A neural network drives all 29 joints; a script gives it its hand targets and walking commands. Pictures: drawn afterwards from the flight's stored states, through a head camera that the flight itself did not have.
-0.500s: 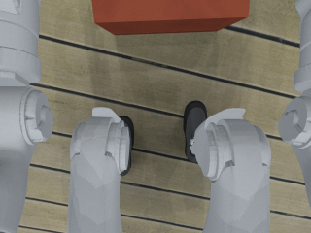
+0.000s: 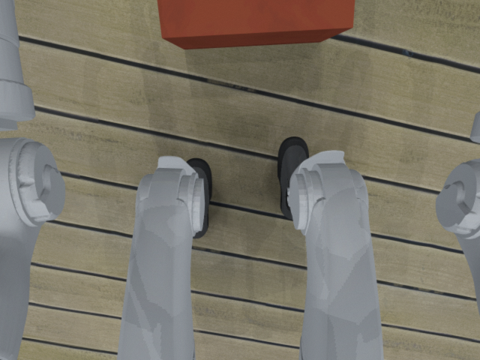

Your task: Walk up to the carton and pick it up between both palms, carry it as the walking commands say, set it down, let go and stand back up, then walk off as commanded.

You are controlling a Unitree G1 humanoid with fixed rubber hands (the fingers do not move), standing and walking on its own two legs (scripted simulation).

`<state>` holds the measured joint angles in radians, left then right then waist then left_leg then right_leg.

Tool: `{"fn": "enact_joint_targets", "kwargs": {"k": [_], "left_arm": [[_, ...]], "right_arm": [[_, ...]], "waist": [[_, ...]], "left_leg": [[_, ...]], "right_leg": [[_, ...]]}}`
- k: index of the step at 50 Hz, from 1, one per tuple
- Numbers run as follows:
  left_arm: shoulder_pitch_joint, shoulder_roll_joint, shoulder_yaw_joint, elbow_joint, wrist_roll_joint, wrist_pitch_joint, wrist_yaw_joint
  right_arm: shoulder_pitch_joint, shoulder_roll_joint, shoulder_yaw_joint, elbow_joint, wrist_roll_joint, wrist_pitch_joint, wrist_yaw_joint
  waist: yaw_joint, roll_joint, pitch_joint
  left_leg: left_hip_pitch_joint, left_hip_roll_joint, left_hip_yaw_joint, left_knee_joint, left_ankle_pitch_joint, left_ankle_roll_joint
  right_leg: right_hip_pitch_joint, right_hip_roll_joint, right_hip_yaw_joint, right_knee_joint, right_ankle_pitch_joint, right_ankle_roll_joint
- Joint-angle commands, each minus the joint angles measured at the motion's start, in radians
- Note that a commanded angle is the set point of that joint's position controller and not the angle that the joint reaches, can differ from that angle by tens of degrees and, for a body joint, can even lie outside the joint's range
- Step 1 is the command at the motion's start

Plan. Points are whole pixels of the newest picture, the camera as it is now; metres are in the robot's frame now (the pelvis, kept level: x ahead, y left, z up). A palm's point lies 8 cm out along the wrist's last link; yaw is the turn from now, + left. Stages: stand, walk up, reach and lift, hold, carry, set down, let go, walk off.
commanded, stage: set down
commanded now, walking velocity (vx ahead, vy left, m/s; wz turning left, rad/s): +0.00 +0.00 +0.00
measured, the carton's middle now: out of the picture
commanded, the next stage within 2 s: let go in 0.58 s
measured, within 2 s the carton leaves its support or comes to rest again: neither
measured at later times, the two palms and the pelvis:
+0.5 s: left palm out of the picture +0.59 +0.19 +0.03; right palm out of the picture +0.55 -0.28 +0.02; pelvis -0.01 -0.01 +0.12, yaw +0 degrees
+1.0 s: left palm out of the picture +0.47 +0.21 +0.08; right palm out of the picture +0.44 -0.28 +0.07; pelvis +0.02 -0.01 +0.19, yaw -1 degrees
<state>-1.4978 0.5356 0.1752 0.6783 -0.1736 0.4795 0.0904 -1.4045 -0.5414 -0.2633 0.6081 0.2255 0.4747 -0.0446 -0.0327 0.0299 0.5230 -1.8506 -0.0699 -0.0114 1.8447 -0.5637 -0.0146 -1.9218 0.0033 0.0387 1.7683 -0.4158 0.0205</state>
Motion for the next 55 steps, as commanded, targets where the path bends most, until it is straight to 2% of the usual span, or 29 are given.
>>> {"fn": "enact_joint_targets", "kwargs": {"k": [1, 2, 3, 4, 6, 7, 10, 11, 12, 14, 17, 21, 22, 23, 24, 26, 28, 29, 32, 34, 37, 40, 41, 44, 47, 48, 49, 52, 55], "left_arm": [[-0.306, 0.315, 0.088, -0.430, -0.082, 0.005, -0.016], [-0.374, 0.313, 0.070, -0.541, -0.103, 0.012, -0.012], [-0.318, 0.305, 0.066, -0.361, -0.096, 0.037, -0.014], [-0.345, 0.311, 0.067, -0.457, -0.117, 0.037, -0.016], [-0.313, 0.310, 0.066, -0.346, -0.100, 0.052, -0.028], [-0.339, 0.308, 0.058, -0.317, -0.113, 0.060, -0.033], [-0.337, 0.305, 0.066, -0.243, -0.088, 0.054, -0.042], [-0.333, 0.328, 0.070, -0.227, -0.065, 0.049, -0.045], [-0.370, 0.318, 0.062, -0.246, -0.089, 0.052, -0.047], [-0.371, 0.335, 0.077, -0.272, -0.072, 0.058, -0.050], [-0.366, 0.360, 0.094, -0.327, -0.088, 0.067, -0.056], [-0.345, 0.347, 0.071, -0.296, -0.097, 0.092, -0.059], [-0.330, 0.364, 0.094, -0.411, -0.097, 0.083, -0.057], [-0.305, 0.366, 0.087, -0.352, -0.113, 0.088, -0.056], [-0.352, 0.381, 0.112, -0.408, -0.082, 0.088, -0.053], [-0.262, 0.326, 0.088, -0.167, -0.079, 0.082, -0.070], [-0.244, 0.285, 0.091, -0.146, -0.067, 0.046, -0.096], [-0.226, 0.237, 0.080, -0.080, -0.034, 0.034, -0.106], [-0.079, 0.186, 0.132, 0.151, 0.076, -0.037, -0.129], [0.215, 0.137, 0.119, 0.050, 0.127, -0.069, -0.144], [0.201, 0.153, 0.051, -0.249, 0.087, -0.101, -0.114], [0.196, 0.206, 0.055, -0.572, 0.053, -0.110, -0.100], [0.315, 0.222, 0.046, -0.756, 0.024, -0.114, -0.096], [0.475, 0.223, 0.048, -1.020, -0.011, -0.109, -0.077], [0.577, 0.109, 0.038, -0.619, 0.008, -0.076, -0.089], [0.579, 0.099, 0.023, -0.612, -0.003, -0.076, -0.096], [0.833, 0.075, 0.029, -0.666, 0.040, -0.089, -0.094], [1.089, 0.026, 0.031, -0.673, 0.065, -0.150, -0.114], [1.201, -0.095, -0.008, -0.450, 0.103, -0.190, -0.149]], "right_arm": [[-0.317, -0.411, -0.020, -0.426, 0.024, -0.005, 0.020], [-0.363, -0.419, -0.029, -0.517, 0.041, 0.002, 0.013], [-0.306, -0.439, -0.048, -0.365, 0.017, 0.024, 0.016], [-0.342, -0.448, -0.045, -0.443, 0.022, 0.026, 0.015], [-0.297, -0.387, -0.001, -0.312, 0.037, 0.050, 0.019], [-0.305, -0.386, -0.017, -0.275, 0.023, 0.062, 0.020], [-0.345, -0.357, -0.004, -0.268, 0.031, 0.053, 0.028], [-0.337, -0.335, 0.003, -0.199, 0.045, 0.060, 0.032], [-0.384, -0.360, 0.006, -0.261, 0.042, 0.054, 0.031], [-0.337, -0.380, -0.028, -0.198, 0.013, 0.066, 0.024], [-0.378, -0.366, 0.005, -0.308, 0.036, 0.082, 0.019], [-0.367, -0.390, -0.017, -0.308, 0.024, 0.095, 0.017], [-0.347, -0.392, -0.029, -0.406, 0.018, 0.091, 0.011], [-0.385, -0.387, -0.007, -0.444, 0.040, 0.091, 0.009], [-0.386, -0.384, 0.000, -0.453, 0.053, 0.098, 0.009], [-0.338, -0.319, 0.016, -0.248, 0.021, 0.094, 0.021], [-0.289, -0.290, -0.003, -0.158, -0.015, 0.063, 0.031], [-0.274, -0.267, -0.007, -0.090, -0.030, 0.051, 0.038], [-0.161, -0.180, -0.029, 0.085, -0.106, -0.020, 0.071], [0.132, -0.136, -0.014, 0.006, -0.146, -0.054, 0.087], [0.183, -0.179, 0.001, -0.128, -0.136, -0.096, 0.100], [0.167, -0.215, 0.078, -0.434, -0.031, -0.102, 0.113], [0.218, -0.277, 0.079, -0.704, -0.011, -0.115, 0.104], [0.439, -0.278, 0.098, -0.943, 0.031, -0.107, 0.085], [0.579, -0.183, 0.092, -0.503, -0.011, -0.076, 0.081], [0.602, -0.163, 0.080, -0.472, -0.019, -0.065, 0.080], [0.853, -0.120, 0.077, -0.523, -0.056, -0.083, 0.089], [1.022, -0.015, 0.084, -0.593, -0.096, -0.141, 0.080], [1.044, 0.101, 0.148, -0.481, -0.104, -0.182, 0.097]], "waist": [[0.013, -0.040, -2.502], [-0.004, -0.024, -2.646], [-0.020, -0.028, -2.502], [-0.034, -0.053, -2.548], [0.010, -0.047, -2.446], [-0.022, -0.057, -2.387], [-0.001, -0.067, -2.324], [0.037, -0.018, -2.295], [0.007, -0.074, -2.314], [0.000, -0.046, -2.363], [0.027, -0.097, -2.446], [0.005, -0.073, -2.465], [0.012, -0.070, -2.584], [0.021, -0.130, -2.572], [0.048, -0.096, -2.578], [0.033, -0.121, -2.293], [0.009, -0.133, -2.145], [0.021, -0.054, -2.108], [0.042, -0.096, -1.880], [0.052, -0.082, -2.145], [0.029, -0.030, -2.246], [0.052, -0.031, -2.314], [0.047, -0.060, -2.561], [0.056, -0.072, -2.754], [0.047, -0.013, -2.212], [0.028, 0.009, -2.131], [0.019, 0.004, -2.217], [0.049, -0.075, -2.093], [0.064, -0.083, -1.575]], "left_leg": [[0.823, -0.013, 0.092, -0.296, 0.457, 0.001], [0.915, -0.013, 0.078, -0.315, 0.481, 0.000], [0.837, -0.008, 0.077, -0.306, 0.433, 0.000], [0.879, -0.006, 0.075, -0.340, 0.435, -0.002], [0.827, -0.001, 0.077, -0.386, 0.378, 0.005], [0.816, 0.002, 0.073, -0.414, 0.317, 0.008], [0.804, -0.001, 0.071, -0.471, 0.331, 0.009], [0.818, 0.000, 0.082, -0.502, 0.312, 0.008], [0.810, -0.002, 0.078, -0.504, 0.302, 0.012], [0.832, -0.008, 0.077, -0.532, 0.284, 0.000], [0.904, -0.011, 0.088, -0.597, 0.345, 0.016], [0.955, -0.009, 0.081, -0.654, 0.356, 0.004], [1.036, -0.016, 0.078, -0.685, 0.473, 0.001], [1.025, -0.010, 0.072, -0.688, 0.477, 0.012], [1.018, -0.015, 0.089, -0.700, 0.448, 0.009], [0.925, 0.000, 0.082, -0.747, 0.375, 0.014], [0.827, 0.001, 0.072, -0.764, 0.337, 0.010], [0.825, 0.003, 0.077, -0.775, 0.335, -0.003], [0.781, 0.003, 0.063, -0.785, 0.400, -0.007], [0.955, -0.014, 0.069, -0.799, 0.559, -0.014], [1.119, -0.018, 0.049, -0.816, 0.691, -0.031], [1.232, -0.026, 0.038, -0.836, 0.700, -0.014], [1.375, -0.028, 0.029, -0.830, 0.774, -0.016], [1.373, -0.025, 0.032, -0.854, 0.767, -0.016], [1.257, -0.001, 0.033, -0.900, 0.654, -0.016], [1.252, 0.002, 0.029, -0.912, 0.545, -0.011], [1.369, 0.009, 0.033, -0.927, 0.646, -0.011], [1.346, 0.005, 0.042, -0.977, 0.566, -0.004], [1.203, 0.007, 0.051, -1.064, 0.279, 0.029]], "right_leg": [[1.167, 0.059, -0.088, -0.160, 0.497, -0.025], [1.214, 0.070, -0.105, -0.165, 0.522, -0.024], [1.127, 0.056, -0.097, -0.164, 0.466, -0.023], [1.198, 0.063, -0.103, -0.197, 0.479, -0.024], [1.208, 0.052, -0.078, -0.243, 0.428, -0.021], [1.165, 0.050, -0.090, -0.272, 0.357, -0.021], [1.192, 0.045, -0.079, -0.331, 0.371, -0.016], [1.168, 0.046, -0.076, -0.345, 0.341, -0.015], [1.203, 0.047, -0.081, -0.358, 0.340, -0.011], [1.297, 0.042, -0.063, -0.389, 0.344, -0.015], [1.412, 0.049, -0.053, -0.453, 0.398, -0.003], [1.481, 0.045, -0.047, -0.504, 0.404, -0.005], [1.589, 0.050, -0.041, -0.529, 0.549, -0.003], [1.571, 0.053, -0.045, -0.524, 0.541, 0.009], [1.634, 0.041, -0.016, -0.551, 0.530, 0.002], [1.554, 0.036, -0.025, -0.594, 0.452, 0.007], [1.566, 0.027, -0.010, -0.623, 0.462, -0.009], [1.535, 0.021, -0.002, -0.638, 0.446, -0.014], [1.382, 0.031, -0.033, -0.646, 0.489, -0.010], [1.611, 0.041, -0.021, -0.667, 0.687, -0.012], [1.604, 0.061, -0.058, -0.635, 0.773, -0.015], [1.689, 0.052, -0.018, -0.681, 0.784, -0.030], [1.861, 0.057, -0.005, -0.670, 0.881, -0.026], [2.109, 0.052, 0.027, -0.645, 0.992, -0.022], [1.808, 0.040, 0.010, -0.750, 0.771, -0.023], [1.746, 0.036, 0.003, -0.785, 0.650, -0.020], [1.851, 0.047, -0.003, -0.806, 0.726, -0.020], [1.941, 0.053, 0.005, -0.841, 0.656, -0.001], [1.800, 0.036, 0.008, -0.941, 0.321, 0.007]]}}
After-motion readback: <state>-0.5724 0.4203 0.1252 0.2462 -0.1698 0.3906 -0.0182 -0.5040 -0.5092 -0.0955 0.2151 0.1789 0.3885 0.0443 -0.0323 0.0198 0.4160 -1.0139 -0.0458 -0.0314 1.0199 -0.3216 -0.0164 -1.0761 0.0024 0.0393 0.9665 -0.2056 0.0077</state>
